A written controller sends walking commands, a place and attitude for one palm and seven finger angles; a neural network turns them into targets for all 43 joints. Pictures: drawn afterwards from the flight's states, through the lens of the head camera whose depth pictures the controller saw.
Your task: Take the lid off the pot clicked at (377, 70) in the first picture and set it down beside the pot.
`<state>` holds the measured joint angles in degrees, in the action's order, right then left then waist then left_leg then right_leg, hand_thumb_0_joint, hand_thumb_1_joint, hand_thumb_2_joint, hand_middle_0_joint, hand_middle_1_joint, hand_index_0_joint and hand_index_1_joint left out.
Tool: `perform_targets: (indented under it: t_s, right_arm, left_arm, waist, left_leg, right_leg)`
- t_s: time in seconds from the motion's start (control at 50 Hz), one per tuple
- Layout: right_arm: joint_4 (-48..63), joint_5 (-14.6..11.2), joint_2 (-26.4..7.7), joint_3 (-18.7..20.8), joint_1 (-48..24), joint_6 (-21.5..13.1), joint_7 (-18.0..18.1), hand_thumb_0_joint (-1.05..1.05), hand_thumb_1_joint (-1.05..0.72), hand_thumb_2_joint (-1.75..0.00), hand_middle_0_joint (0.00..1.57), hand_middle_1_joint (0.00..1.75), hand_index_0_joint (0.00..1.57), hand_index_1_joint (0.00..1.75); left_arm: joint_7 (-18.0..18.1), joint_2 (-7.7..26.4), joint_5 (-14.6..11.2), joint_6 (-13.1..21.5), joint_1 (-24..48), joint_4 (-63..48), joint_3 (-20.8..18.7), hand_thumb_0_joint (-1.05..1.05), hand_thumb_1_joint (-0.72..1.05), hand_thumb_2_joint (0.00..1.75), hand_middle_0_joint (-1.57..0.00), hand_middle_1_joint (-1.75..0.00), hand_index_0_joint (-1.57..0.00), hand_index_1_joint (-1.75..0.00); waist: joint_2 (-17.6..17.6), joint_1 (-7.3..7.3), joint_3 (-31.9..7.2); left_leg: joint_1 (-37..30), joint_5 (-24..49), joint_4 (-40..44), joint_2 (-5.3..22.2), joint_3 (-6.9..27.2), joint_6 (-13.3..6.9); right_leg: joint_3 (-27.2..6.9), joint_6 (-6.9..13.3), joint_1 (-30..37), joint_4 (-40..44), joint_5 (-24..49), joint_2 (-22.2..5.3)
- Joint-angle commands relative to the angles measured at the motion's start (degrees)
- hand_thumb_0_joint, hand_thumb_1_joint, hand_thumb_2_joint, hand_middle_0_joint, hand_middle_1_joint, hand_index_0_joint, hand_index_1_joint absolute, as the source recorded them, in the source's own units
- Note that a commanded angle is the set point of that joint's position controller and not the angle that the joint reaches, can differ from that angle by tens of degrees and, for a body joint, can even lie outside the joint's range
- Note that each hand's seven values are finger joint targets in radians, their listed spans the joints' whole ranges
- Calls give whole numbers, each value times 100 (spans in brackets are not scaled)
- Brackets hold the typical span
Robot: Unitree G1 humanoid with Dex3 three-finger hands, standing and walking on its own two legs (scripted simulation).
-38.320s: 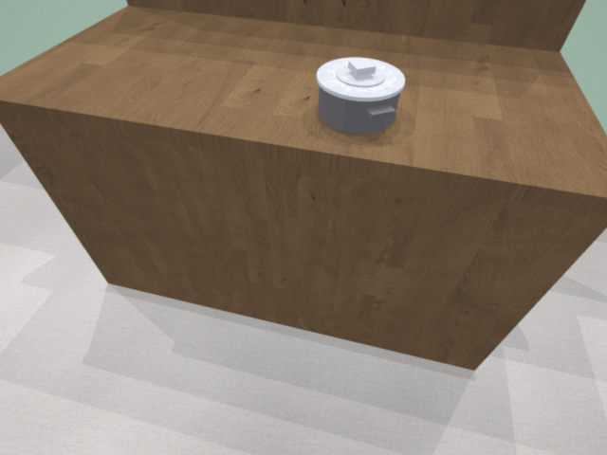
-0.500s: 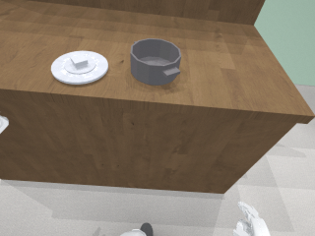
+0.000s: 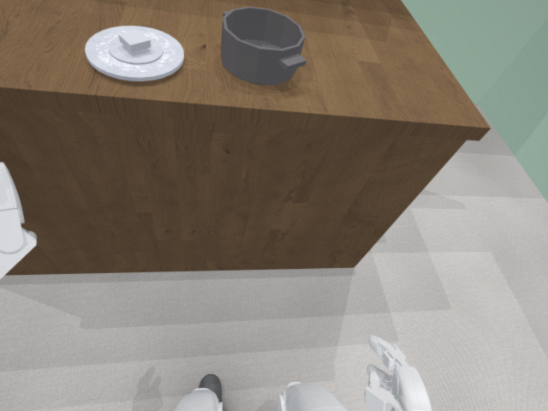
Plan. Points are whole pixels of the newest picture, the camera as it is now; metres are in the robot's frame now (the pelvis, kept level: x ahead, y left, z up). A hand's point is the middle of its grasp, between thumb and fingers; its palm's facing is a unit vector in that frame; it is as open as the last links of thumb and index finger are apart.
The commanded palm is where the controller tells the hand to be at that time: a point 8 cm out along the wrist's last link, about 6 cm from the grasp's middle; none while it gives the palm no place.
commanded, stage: stop stepping back and stand still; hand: left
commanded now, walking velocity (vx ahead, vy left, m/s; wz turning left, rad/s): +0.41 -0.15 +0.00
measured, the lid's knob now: (135, 40) +0.74 +0.29 +0.08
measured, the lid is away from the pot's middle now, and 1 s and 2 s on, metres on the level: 0.25 0.25 0.25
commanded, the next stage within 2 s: let the arm hang, fingers relaxed in 1.54 s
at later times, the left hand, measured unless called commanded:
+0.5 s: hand out of the picture +0.10 +0.27 +0.24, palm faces +0.41 -0.84 -0.36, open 7.5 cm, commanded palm +0.01 +0.32 +0.27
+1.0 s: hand out of the picture +0.04 +0.19 -0.18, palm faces +0.24 -0.97 -0.10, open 6.8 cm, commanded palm none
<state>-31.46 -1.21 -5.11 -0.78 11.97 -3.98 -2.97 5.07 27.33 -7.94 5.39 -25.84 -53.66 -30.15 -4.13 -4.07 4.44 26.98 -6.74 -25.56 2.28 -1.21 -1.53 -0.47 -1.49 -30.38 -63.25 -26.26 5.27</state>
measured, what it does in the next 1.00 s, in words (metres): steps on the spot: right foot, then left foot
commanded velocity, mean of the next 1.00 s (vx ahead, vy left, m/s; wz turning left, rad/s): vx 0.07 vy -0.03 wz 0.00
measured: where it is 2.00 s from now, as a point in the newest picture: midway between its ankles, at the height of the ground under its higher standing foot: outside the picture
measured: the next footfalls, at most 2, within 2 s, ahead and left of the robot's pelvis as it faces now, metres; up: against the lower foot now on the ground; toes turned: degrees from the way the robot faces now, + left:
right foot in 0.14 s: -0.10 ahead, -0.11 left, +0.00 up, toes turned -5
left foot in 0.32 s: -0.05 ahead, +0.16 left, +0.00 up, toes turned +13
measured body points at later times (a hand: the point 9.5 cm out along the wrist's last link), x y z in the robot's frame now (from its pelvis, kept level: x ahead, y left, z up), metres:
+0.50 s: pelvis -0.10 +0.04 -0.01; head -0.08 +0.08 +0.44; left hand +0.07 +0.31 +0.26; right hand +0.06 -0.16 -0.08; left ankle -0.10 +0.18 -0.74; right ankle -0.08 -0.07 -0.71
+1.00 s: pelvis -0.05 +0.04 -0.03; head -0.01 +0.04 +0.42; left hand +0.02 +0.25 -0.17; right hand +0.03 -0.21 -0.17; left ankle -0.09 +0.16 -0.73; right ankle -0.03 -0.06 -0.74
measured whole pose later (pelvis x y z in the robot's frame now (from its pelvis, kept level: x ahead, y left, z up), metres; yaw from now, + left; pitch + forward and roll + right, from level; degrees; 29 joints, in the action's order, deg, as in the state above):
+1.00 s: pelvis -0.05 +0.04 -0.03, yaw +12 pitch +1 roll -1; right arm -49.5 0.9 -12.6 2.9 16.9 2.8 1.1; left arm 1.1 3.7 -1.0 -0.4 -10.3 49.1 -2.4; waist 1.4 -3.4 3.5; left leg 23.0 -29.1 -49.5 0.9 0.9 0.1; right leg 1.8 1.7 -20.5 -42.0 -22.4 1.6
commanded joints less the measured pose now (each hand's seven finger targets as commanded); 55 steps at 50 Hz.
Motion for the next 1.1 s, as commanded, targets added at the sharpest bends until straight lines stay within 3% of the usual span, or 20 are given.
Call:
perform_targets:
  t_s: [0.0, 0.06, 0.08, 0.12, 0.18, 0.26, 0.3, 0.34, 0.48, 0.54, 0.56, 0.62, 0.64, 0.68, 0.74, 0.8, 0.82, 0.84, 0.94, 1.08]
  right_arm:
    - [721, 157, -873, 360, -833, -294, 241, 0, -90, -90, 20, 30, 20, 30]
    - [485, 120, -782, 478, -287, -70, 421, 0, -90, -90, 20, 30, 20, 30]
    - [484, -24, -943, 538, -198, 35, 511, 0, -90, -90, 20, 30, 20, 30]
    - [375, -202, -1303, 560, -87, 68, 517, 0, -90, -90, 20, 30, 20, 30]
    - [546, -84, -1411, 524, -573, -24, 460, 0, -90, -90, 20, 30, 20, 30]
    - [508, -159, -1382, 342, -920, -143, 668, 0, -90, -90, 20, 30, 20, 30]
    - [714, -78, -1432, 309, -696, -341, 544, 0, -90, -90, 20, 30, 20, 30]
    - [746, -119, -1366, 494, -613, -488, 361, 0, -90, -90, 20, 30, 20, 30]
    - [1049, -13, -1149, 331, -778, -430, 351, 0, -90, -90, 20, 30, 20, 30]
    - [636, -24, -1058, 431, -519, -287, 475, 0, -90, -90, 20, 30, 20, 30]
    - [431, -8, -1073, 415, -515, -262, 537, 0, -90, -90, 20, 30, 20, 30]
    - [201, -61, -1202, 480, -246, -156, 580, 0, -90, -90, 20, 30, 20, 30]
    - [-676, -58, -1903, 722, 202, -491, 161, 0, -90, -90, 20, 30, 20, 30]
    - [-915, 82, -1773, 660, 559, -174, 221, 0, -90, -90, 20, 30, 20, 30]
    - [-559, 314, -2253, 740, 381, 43, 412, 0, -90, -90, 20, 30, 20, 30]
    - [-574, 432, -1719, 434, -224, 213, 451, 0, -90, -90, 20, 30, 20, 30]
    - [-606, 337, -1393, 424, -62, 295, 459, 0, -90, -90, 20, 30, 20, 30]
    - [-654, 273, -1314, 471, -69, 394, 447, 0, -90, -90, 20, 30, 20, 30]
    - [-1303, 184, -1151, 443, 339, 488, 430, 0, -90, -90, 20, 30, 20, 30]
    - [-1888, 149, -1002, 478, 957, 444, 626, 0, -90, -90, 20, 30, 20, 30]
  left_arm:
    - [483, 1721, 92, 664, -862, -2972, -1192, 0, 90, 90, -20, -30, -20, -30]
    - [525, 1661, 176, 823, -69, 1083, -1248, 0, 90, 90, -20, -30, -20, -30]
    - [457, 1926, 215, 942, 818, 670, -1272, 0, 90, 90, -20, -30, -20, -30]
    - [304, 2233, 287, 804, 1520, -530, -1531, 0, 90, 90, -20, -30, -20, -30]
    - [133, 1639, 256, 707, 2418, 1294, -865, 0, 90, 90, -20, -30, -20, -30]
    - [192, 797, 251, 565, 2787, 1977, 153, 0, 90, 90, -20, -30, -20, -30]
    - [190, 741, 229, 898, 3368, 1010, 385, 0, 90, 90, -20, -30, -20, -30]
    - [116, 1185, 177, 1075, 2889, 632, -243, 0, 90, 90, -20, -30, -20, -30]
    - [396, 1683, 186, 1127, -290, -1553, -1173, 0, 90, 90, -20, -30, -20, -30]
    - [570, 1736, 300, 1078, 198, -806, -1374, 0, 90, 90, -20, -30, -20, -30]
    - [614, 1506, 273, 1074, 548, 266, -1276, 0, 90, 90, -20, -30, -20, -30]
    - [643, 1292, 322, 1028, 1694, 1752, -1043, 0, 90, 90, -20, -30, -20, -30]
    - [-213, -970, 1092, -102, 695, 5486, 2140, 0, 90, 90, -20, -30, -20, -30]
    - [-544, -1471, 1088, -638, 663, 5868, 2448, 0, 90, 90, -20, -30, -20, -30]
    - [-515, -1191, 947, -660, 1224, 6421, 2329, 0, 90, 90, -20, -30, -20, -30]
    - [-537, -1044, 971, -631, 1064, 8014, 2290, 0, 90, 90, -20, -30, -20, -30]
    - [-465, -568, 1029, -618, 948, 8459, 2264, 0, 90, 90, -20, -30, -20, -30]
    - [-438, -394, 978, -606, 1059, 8803, 2370, 0, 90, 90, -20, -30, -20, -30]
    - [-329, -586, 894, -475, 1748, 10244, 2611, 0, 90, 90, -20, -30, -20, -30]
    - [-273, -1186, 781, -492, 1503, 10977, 2687, 0, 90, 90, -20, -30, -20, -30]
  waist:
    - [3117, 521, -2041]
    - [1582, 472, -2087]
    - [-720, 384, -1679]
    - [-835, 27, -1094]
    - [-1539, 166, 3]
    - [1564, 80, 789]
    - [3923, 27, 566]
    - [1418, 240, -90]
    - [2279, 536, -1508]
    - [-529, 407, -1250]
    - [-146, 300, -883]
    - [-30, 140, -599]
    - [444, -403, -387]
    - [1435, -412, -306]
    - [-358, -37, -291]
    - [-775, 579, -704]
    - [-1908, 528, -733]
    - [-1798, 448, -540]
    - [205, 91, -378]
    - [1542, 224, -1512]
  left_leg:
    - [-594, -3387, 2548, 676, 1129, 1054]
    - [-1519, -1634, -390, -307, -531, 1218]
    - [-1983, -2080, -3618, -550, -311, 936]
    - [-74, -2439, -7343, -383, 1075, 218]
    - [912, -1788, -4615, 319, 493, 97]
    - [-1195, -2293, -90, 14, -88, -92]
    - [-1988, -2108, 1254, 1600, 3482, -676]
    - [-1255, -2607, 1273, 1927, 3502, -1232]
    - [638, -3322, 441, 699, 562, -242]
    - [1587, -2357, -3203, -227, -116, 139]
    - [1572, -2421, -3957, -79, 159, 149]
    - [-116, -2152, -2665, 272, 478, 11]
    - [-14, -2329, -2585, 867, 286, 122]
    - [-1326, 371, -232, 860, 1564, -157]
    - [-215, 84, 518, 2195, 3599, -1466]
    - [466, 1137, -1015, 689, 1288, -355]
    - [557, -117, -2026, -242, 294, 74]
    - [361, -2467, -2751, -451, 83, 186]
    - [-245, -2300, -2378, -39, 194, 171]
    - [-2303, 3137, -475, 710, 492, -254]
  right_leg:
    - [834, 246, 1924, 1864, -388, 278]
    - [844, 892, 2644, 5070, 162, -287]
    - [260, 1175, 1222, 5522, 1552, -1467]
    - [-15, 1617, 94, 4591, 2392, -2465]
    - [-727, 1265, 1099, 5107, 166, -2320]
    - [274, 935, 407, 3128, -234, -1582]
    - [457, 373, -1323, -2, -1008, -136]
    - [-419, 307, -764, -368, -257, -498]
    - [719, 180, 3285, 2719, 284, -180]
    - [-3322, 1508, 3320, 4909, -741, -2343]
    - [-3425, 1697, 3113, 4998, 1201, -2698]
    - [-2394, 1439, 1443, 4714, 656, -2408]
    - [182, 994, 500, 3201, 2035, -2831]
    - [984, 199, -823, 1214, 19, -884]
    - [-790, 1, -502, -186, -863, -938]
    - [-304, 38, 1727, 2467, 1246, -841]
    - [-1495, 295, 1926, 3212, 2523, -1517]
    - [-2326, 769, 1584, 3961, 3359, -2189]
    - [-2050, 1235, 1397, 4052, 3280, -1909]
    - [-225, 264, 1966, 3210, 3390, -894]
